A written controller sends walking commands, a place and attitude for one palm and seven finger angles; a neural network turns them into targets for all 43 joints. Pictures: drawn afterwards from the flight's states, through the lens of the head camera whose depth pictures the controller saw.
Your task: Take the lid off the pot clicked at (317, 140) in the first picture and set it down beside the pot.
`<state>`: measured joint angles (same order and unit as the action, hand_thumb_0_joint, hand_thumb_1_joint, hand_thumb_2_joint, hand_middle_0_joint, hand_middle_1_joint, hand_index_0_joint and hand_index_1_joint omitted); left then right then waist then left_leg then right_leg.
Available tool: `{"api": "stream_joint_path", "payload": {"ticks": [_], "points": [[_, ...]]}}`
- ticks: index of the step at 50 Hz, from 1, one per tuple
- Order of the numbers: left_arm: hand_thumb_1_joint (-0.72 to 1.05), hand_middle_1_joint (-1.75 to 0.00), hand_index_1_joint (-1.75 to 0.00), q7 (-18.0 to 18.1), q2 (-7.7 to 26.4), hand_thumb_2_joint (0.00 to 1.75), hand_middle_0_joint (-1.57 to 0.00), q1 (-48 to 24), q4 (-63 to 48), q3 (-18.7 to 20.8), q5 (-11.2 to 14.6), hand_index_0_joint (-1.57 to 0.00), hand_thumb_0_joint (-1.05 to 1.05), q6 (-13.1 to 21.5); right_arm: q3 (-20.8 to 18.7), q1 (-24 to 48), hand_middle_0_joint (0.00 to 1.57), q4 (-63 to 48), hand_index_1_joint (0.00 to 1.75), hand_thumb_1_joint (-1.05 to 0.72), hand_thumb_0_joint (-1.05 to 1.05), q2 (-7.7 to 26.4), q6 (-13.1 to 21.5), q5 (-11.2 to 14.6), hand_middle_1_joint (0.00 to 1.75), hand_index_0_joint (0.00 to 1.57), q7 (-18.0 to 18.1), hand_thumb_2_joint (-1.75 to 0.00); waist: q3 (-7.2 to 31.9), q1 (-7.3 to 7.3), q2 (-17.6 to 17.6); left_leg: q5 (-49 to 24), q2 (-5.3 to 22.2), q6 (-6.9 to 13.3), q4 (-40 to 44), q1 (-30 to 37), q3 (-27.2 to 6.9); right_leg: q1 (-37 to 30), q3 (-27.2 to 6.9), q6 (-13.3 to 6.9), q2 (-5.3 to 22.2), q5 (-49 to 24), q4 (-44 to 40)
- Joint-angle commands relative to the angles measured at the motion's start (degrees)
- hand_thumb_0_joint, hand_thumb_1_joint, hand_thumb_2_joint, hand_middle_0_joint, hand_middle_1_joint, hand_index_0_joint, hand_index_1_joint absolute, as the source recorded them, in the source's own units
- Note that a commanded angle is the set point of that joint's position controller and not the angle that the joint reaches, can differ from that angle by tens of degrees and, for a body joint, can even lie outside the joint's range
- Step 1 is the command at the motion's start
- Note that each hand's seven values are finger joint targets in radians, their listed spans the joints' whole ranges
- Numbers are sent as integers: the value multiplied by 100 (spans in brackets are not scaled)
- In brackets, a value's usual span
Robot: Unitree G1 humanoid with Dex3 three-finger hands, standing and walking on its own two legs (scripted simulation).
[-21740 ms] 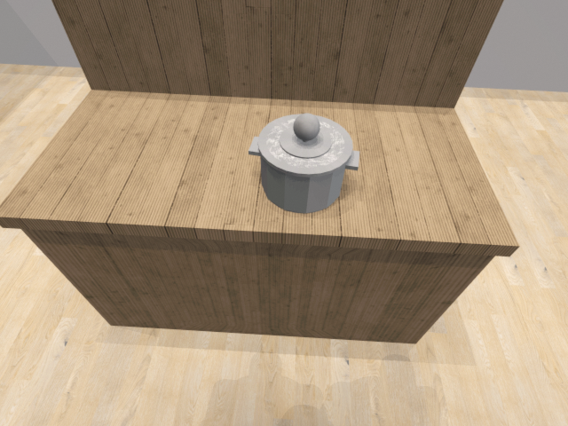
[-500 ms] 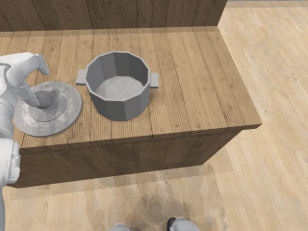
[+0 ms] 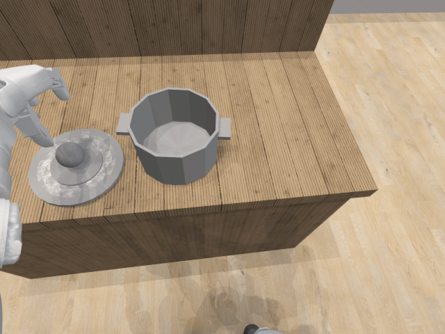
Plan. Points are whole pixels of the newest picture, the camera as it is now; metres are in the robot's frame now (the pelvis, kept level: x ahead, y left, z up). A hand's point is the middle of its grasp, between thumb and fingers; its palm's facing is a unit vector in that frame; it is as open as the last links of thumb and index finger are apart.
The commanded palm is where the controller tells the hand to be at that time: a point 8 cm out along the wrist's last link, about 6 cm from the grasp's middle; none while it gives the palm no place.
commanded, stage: raise the empty hand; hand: left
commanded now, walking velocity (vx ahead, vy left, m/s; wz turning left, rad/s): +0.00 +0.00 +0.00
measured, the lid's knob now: (70, 154) +0.49 +0.29 -0.04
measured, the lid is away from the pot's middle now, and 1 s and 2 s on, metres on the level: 0.23 0.23 0.23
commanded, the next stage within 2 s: draw the hand back to the body in 0.42 s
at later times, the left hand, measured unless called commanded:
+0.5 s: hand (22, 100) +0.48 +0.30 +0.13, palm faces -0.41 -0.11 -0.90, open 10.9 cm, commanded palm +0.49 +0.29 +0.18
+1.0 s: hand (20, 132) +0.42 +0.29 +0.12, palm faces -0.39 -0.06 -0.92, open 10.9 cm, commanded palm +0.40 +0.29 +0.18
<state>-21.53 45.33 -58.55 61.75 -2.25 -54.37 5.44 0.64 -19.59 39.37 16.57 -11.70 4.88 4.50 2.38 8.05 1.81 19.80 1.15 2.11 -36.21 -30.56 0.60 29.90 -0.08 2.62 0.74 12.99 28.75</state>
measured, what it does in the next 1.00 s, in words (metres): stands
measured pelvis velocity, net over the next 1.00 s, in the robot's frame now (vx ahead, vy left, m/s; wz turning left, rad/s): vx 0.00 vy -0.01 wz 0.04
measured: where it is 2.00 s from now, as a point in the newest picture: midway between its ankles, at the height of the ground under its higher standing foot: outside the picture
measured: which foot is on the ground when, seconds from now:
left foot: down 0.00-1.00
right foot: down 0.00-1.00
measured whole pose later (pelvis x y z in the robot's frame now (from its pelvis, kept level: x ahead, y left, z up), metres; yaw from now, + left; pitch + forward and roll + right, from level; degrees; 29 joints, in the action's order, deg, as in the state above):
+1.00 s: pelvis +0.00 -0.01 +0.01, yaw +2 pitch +7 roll -1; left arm -23.4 41.2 -44.1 42.7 -3.1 -51.3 1.4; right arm 0.2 -13.6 35.2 16.9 -11.9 4.9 1.2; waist 0.0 3.9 3.6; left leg 15.9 -0.1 1.7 -27.2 -18.7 -0.6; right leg 18.4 1.2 2.2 1.9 10.9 21.9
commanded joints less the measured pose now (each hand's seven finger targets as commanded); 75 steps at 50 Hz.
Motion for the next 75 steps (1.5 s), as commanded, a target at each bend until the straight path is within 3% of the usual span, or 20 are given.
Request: {"api": "stream_joint_path", "payload": {"ticks": [1,6,19,22,28,34,39,42,45,48,50,51,53,55,56,60,65,69,71,75], "points": [[11,-100,-100,178,1905,39,-28,-2515,-988,449,35,-28,0,-36,-336,-652,20,-307,30,-90,0,1059,67,-23,30,20,42,-90,2329,-44,472,-2911,-253,251,280,1734,-10,-950,373,-402,-448,-1834,-113],[11,-100,-100,108,1638,39,-28,-2991,-1556,247,55,-28,0,-105,-391,-618,20,-319,30,-90,0,1037,84,-40,30,20,-18,-90,2651,3,934,-3594,-192,204,301,2479,-151,-858,402,-402,-476,-1919,-237],[11,-100,-100,-28,1677,39,-28,-2597,-1035,352,96,-28,0,-265,-351,-473,20,-354,30,-90,0,1058,127,-38,30,20,-126,-90,2326,-111,330,-3637,-257,225,499,2222,-119,-1294,399,-386,-442,-2216,-322],[11,-100,-100,-83,1248,39,-28,-2681,-1053,-15,108,-28,0,-330,-359,-408,20,-362,30,-90,0,1048,103,-19,30,20,-165,-90,2049,-61,448,-3436,-220,193,565,2222,-99,-1090,442,-388,-444,-1985,-369],[11,-100,-100,-11,1716,39,-28,-2881,-2247,474,144,-28,0,-152,-437,-332,20,-545,30,-90,0,1002,89,-98,30,20,-184,-90,2966,-185,868,-4462,-217,204,514,2980,-263,-1414,376,-408,-451,-2369,-382],[11,-100,-100,-1,1227,39,-28,-1519,-1503,287,253,-28,0,-232,-343,-52,20,-662,30,-90,0,986,31,-22,30,20,-269,-90,1871,-263,236,-3289,-288,205,755,2104,-105,-1449,440,-403,-386,-1974,-469],[11,-100,-100,133,1557,39,-28,-2115,-3478,612,262,-28,0,-196,-435,133,20,-886,30,-90,0,917,80,-104,30,20,-278,-90,2918,-260,879,-4403,-271,237,696,3247,-375,-1704,375,-423,-425,-2321,-549],[11,-100,-100,117,1635,39,-28,-912,-2149,888,445,-28,0,-257,-339,183,20,-787,30,-90,0,938,126,-33,30,20,-253,-90,1992,-357,33,-3190,-321,268,884,2260,-162,-1904,417,-396,-360,-2058,-574],[11,-100,-100,62,1256,39,-28,-839,-2070,458,415,-28,0,-353,-290,401,20,-851,30,-90,0,947,108,10,30,20,-274,-90,1558,-403,-28,-2403,-358,214,1071,1836,-22,-1951,418,-415,-299,-1865,-595],[11,-100,-100,46,1073,39,-28,-1294,-3674,286,394,-28,0,-347,-372,674,20,-1069,30,-90,0,885,127,-31,30,20,-321,-90,2329,-407,604,-3246,-338,258,950,2636,-142,-2082,330,-451,-308,-2154,-631],[11,-100,-100,70,1495,39,-28,-901,-3979,764,473,-28,0,-292,-376,670,20,-1105,30,-90,0,871,169,-68,30,20,-300,-90,2563,-453,569,-3616,-337,295,888,2896,-244,-2248,340,-439,-340,-2316,-639],[11,-100,-100,941,54,39,-28,-1127,-3453,1510,3860,-28,0,-160,-318,-187,20,-1101,30,-90,0,468,398,-11,30,20,-215,-90,1773,-244,186,-3143,5,111,915,3500,-103,-1758,432,-538,-241,-1840,-657],[11,-100,-100,1553,-220,39,-28,-57,-2900,1293,4231,-28,0,-184,-220,180,20,-959,30,-90,0,598,531,-10,30,20,-158,-90,1248,-391,-217,-2335,110,75,1211,3227,-341,-1577,380,-528,-253,-1219,-786],[11,-100,-100,1860,-120,39,-28,377,-2720,1762,4935,-28,0,-126,-249,318,20,-931,30,-90,0,740,587,-76,30,20,-67,-90,1266,-513,-721,-1921,12,104,1265,2663,-28,-2017,332,-489,-187,-1385,-793],[11,-100,-100,1989,-102,39,-28,220,-3066,1855,5105,-28,0,-70,-245,404,20,-942,30,-90,0,745,632,-88,30,20,-59,-90,1379,-544,-642,-1887,-28,105,1288,2617,53,-2196,301,-470,-167,-1497,-765],[19,-93,-93,2438,85,44,-27,-459,-5333,2209,5380,-27,0,272,-202,773,20,-1012,30,-90,0,607,1140,-182,30,20,-64,-90,1957,-652,1483,-2961,-1,-21,1230,3590,-74,-2312,254,-533,-122,-1826,-745],[29,-84,-84,2650,-261,50,-26,1746,-4124,2610,5638,-26,0,-2,-249,737,20,-798,30,-90,0,606,1193,-241,30,20,-58,-90,906,-811,-246,-2647,-11,22,1375,2440,109,-2761,340,-432,-145,-2318,-690],[37,-77,-77,2581,-813,56,-25,1839,-5392,2135,5742,-25,0,182,-269,989,20,-933,30,-90,0,530,1381,-215,30,20,-107,-90,1236,-799,406,-2763,-44,39,1377,2858,174,-2814,264,-402,-103,-2373,-758],[41,-74,-74,2661,-630,58,-25,1845,-6143,2309,5742,-25,0,263,-281,1025,20,-924,30,-90,0,525,1518,-230,30,20,-121,-90,1533,-815,686,-3245,-30,45,1302,3222,105,-2847,260,-407,-125,-2549,-768],[49,-67,-67,2759,-646,63,-24,2439,-5576,2501,5745,-24,0,140,-307,1003,20,-744,30,-90,0,574,1503,-262,30,20,-79,-90,1107,-801,-260,-2867,-50,52,1402,2834,155,-2827,288,-358,-168,-2580,-761]]}}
